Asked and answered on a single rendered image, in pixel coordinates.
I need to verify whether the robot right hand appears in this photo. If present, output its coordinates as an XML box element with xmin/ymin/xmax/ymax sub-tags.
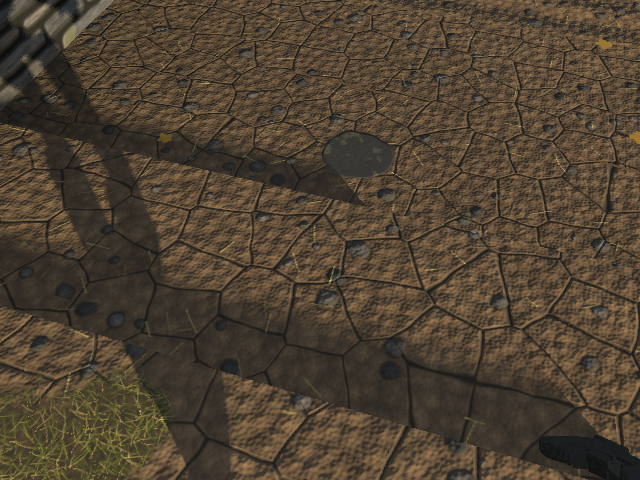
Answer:
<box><xmin>539</xmin><ymin>435</ymin><xmax>640</xmax><ymax>480</ymax></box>

